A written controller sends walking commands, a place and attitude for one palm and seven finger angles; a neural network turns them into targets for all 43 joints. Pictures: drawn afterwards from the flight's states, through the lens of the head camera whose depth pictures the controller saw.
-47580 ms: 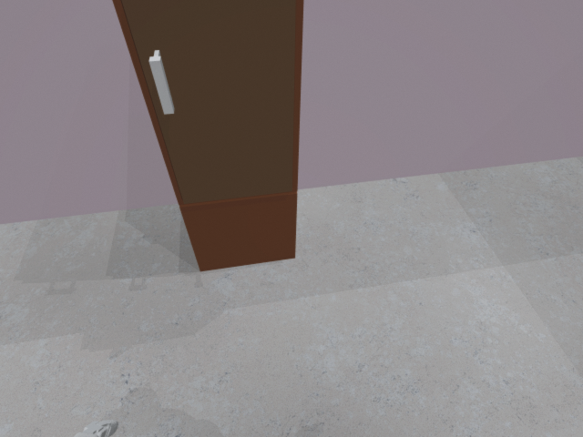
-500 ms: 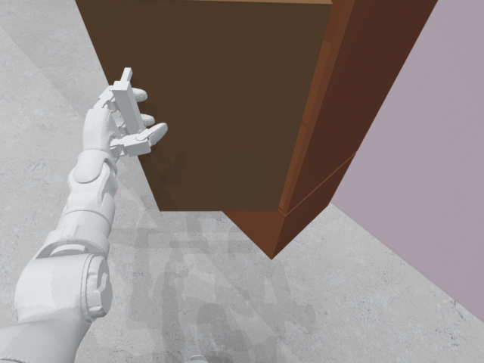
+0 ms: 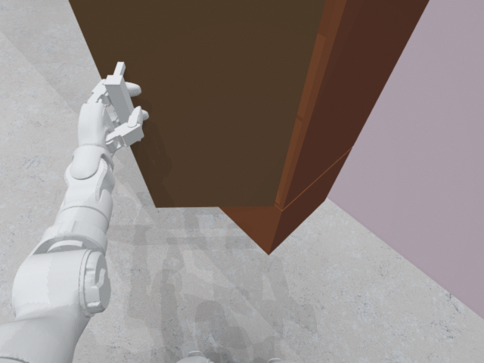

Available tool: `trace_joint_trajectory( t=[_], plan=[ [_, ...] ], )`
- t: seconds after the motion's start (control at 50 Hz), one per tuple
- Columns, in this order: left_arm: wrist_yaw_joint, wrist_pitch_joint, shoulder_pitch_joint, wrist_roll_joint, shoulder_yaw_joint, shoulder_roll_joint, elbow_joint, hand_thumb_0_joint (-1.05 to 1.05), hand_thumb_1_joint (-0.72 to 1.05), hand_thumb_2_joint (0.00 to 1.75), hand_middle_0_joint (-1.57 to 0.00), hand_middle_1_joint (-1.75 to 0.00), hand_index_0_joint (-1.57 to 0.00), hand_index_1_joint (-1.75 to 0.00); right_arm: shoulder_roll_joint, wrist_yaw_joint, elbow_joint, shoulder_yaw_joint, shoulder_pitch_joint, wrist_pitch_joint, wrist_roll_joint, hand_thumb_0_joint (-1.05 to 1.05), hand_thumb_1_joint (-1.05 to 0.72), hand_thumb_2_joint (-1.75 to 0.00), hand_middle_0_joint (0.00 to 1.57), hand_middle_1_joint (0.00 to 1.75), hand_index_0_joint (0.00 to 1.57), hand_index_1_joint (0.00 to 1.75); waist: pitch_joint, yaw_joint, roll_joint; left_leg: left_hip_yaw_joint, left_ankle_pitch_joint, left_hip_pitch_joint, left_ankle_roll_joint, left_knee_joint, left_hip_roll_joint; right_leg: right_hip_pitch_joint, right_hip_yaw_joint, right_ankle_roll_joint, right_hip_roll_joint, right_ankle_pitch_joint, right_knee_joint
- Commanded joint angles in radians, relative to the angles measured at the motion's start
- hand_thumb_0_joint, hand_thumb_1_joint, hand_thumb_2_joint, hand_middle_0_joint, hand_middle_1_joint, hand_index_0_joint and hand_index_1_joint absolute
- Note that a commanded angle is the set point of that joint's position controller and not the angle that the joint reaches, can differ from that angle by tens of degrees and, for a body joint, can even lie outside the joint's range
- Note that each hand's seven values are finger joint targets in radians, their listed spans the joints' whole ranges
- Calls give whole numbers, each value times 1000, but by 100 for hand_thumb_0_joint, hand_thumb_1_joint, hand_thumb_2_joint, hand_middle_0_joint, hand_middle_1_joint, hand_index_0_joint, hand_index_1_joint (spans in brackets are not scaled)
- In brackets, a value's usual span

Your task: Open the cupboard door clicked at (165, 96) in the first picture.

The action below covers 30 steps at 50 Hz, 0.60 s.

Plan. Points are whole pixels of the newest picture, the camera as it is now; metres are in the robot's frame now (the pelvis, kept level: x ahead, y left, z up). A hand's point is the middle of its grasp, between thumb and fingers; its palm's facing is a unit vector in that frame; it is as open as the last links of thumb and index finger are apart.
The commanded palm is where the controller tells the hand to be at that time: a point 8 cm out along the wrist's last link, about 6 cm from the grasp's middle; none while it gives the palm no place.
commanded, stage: pull the door open along its arc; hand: left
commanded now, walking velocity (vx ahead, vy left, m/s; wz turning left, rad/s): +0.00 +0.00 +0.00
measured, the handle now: (127, 103) +0.54 +0.17 +0.11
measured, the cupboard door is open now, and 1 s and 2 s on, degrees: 48 94 94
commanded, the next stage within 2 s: open thumb and fingers to let go in 1.00 s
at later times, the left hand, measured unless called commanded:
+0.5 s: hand (160, 194) +0.34 +0.10 +0.11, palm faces +0.10 -0.99 +0.07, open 6.4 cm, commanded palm +0.29 +0.17 +0.11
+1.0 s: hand (222, 238) +0.27 +0.02 +0.12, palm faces +0.33 -0.94 -0.02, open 6.3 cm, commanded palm +0.21 +0.05 +0.11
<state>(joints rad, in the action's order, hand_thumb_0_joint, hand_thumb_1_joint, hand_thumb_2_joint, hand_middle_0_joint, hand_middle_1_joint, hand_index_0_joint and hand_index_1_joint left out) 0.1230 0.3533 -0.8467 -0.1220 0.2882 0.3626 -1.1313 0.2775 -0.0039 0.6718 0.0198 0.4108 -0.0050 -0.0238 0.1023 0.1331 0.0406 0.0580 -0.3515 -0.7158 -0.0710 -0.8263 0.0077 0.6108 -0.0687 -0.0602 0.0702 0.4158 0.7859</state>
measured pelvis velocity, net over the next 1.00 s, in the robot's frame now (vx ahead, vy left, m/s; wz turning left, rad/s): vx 0.02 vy -0.06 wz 0.05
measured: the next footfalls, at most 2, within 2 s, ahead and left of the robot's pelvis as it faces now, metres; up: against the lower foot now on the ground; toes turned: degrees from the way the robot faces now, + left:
none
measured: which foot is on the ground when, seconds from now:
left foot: down 0.00-1.00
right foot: down 0.00-1.00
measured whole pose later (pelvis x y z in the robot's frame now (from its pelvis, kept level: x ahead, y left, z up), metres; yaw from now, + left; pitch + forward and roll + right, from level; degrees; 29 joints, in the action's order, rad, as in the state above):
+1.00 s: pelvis +0.02 -0.06 +0.02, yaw +3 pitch +1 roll +2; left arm -0.49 -0.04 0.26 0.01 -0.26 -0.06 0.18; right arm 0.20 0.02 0.57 0.03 0.20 -0.11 0.02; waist 0.09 0.02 0.06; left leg 0.00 -0.32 -0.37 0.01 -0.68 0.01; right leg 0.27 -0.10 -0.13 0.08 0.43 0.67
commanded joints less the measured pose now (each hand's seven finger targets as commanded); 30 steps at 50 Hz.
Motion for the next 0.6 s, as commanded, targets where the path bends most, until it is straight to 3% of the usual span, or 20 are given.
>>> trace_joint_trajectory(
  t=[0.0,0.16,0.24,0.28,0.3,0.32,0.34,0.36,0.4,0.46,0.5,0.58],
  plan=[
    [39,73,-348,-36,13,188,289,0,90,90,-40,-135,-40,-135,155,-7,-112,-53,71,23,-4,0,-90,-90,20,30,20,30,420,-38,21,-118,358,429,26,69,-11,-60,55,25,-1,-385,-99],
    [59,18,53,-91,7,142,575,0,90,90,-40,-135,-40,-135,138,3,-199,-55,-12,24,-24,0,-90,-90,20,30,20,30,383,-114,-21,-71,416,409,12,103,-2,-211,75,37,-13,-557,-122],
    [58,-26,289,-118,3,111,763,0,90,90,-40,-135,-40,-135,126,7,-239,-52,-70,33,-33,0,-90,-90,20,30,20,30,321,-142,-62,-55,418,387,8,127,3,-281,84,55,-29,-649,-134],
    [52,-47,406,-127,-15,77,882,0,90,90,-40,-135,-40,-135,116,9,-264,-49,-108,39,-36,0,-90,-90,20,30,20,30,303,-156,-54,-48,406,394,9,141,6,-304,87,63,-35,-668,-141],
    [-8,-63,456,-151,56,85,941,0,90,90,-40,-135,-40,-135,103,7,-272,-50,-133,41,-35,0,-90,-90,20,30,20,30,309,-200,-45,-42,425,392,12,142,9,-325,80,57,-37,-660,-143],
    [-51,-81,508,-143,24,37,997,0,90,90,-40,-135,-40,-135,89,11,-278,-42,-157,45,-33,0,-90,-90,20,30,20,30,287,-198,-21,-41,430,405,18,155,8,-324,75,54,-39,-658,-144],
    [-96,-102,569,-145,27,9,1048,0,90,90,-40,-135,-40,-135,82,14,-287,-40,-174,48,-30,0,-90,-90,20,30,20,30,280,-209,-35,-41,427,412,22,161,7,-324,68,55,-39,-645,-149],
    [-142,-119,588,-134,12,-16,1100,0,90,90,-40,-135,-40,-135,75,16,-287,-38,-191,48,-27,0,-90,-90,20,30,20,30,264,-207,-40,-42,424,413,27,168,4,-324,63,53,-39,-630,-150],
    [-236,-151,665,-105,-11,-59,1150,0,90,90,-40,-135,-40,-135,70,17,-285,-37,-215,41,-14,0,-90,-90,20,30,20,30,212,-197,-117,-44,393,402,27,170,1,-319,65,63,-45,-618,-166],
    [-349,-195,728,-49,-99,-157,1291,0,90,90,-40,-135,-40,-135,50,23,-291,-33,-253,21,1,0,-90,-90,20,30,20,30,219,-190,-77,-43,396,434,35,177,0,-332,66,58,-54,-620,-165],
    [-421,-227,755,-8,-141,-192,1328,0,90,90,-40,-135,-40,-135,44,19,-286,-28,-266,1,15,0,-90,-90,20,30,20,30,201,-181,-106,-49,368,433,35,174,-1,-338,73,60,-60,-605,-179],
    [-555,-294,782,72,-256,-303,1410,0,90,90,-40,-135,-40,-135,19,16,-292,-18,-316,-38,33,0,-90,-90,20,30,20,30,173,-167,-51,-59,322,436,42,174,1,-328,78,53,-74,-557,-193]
  ],
)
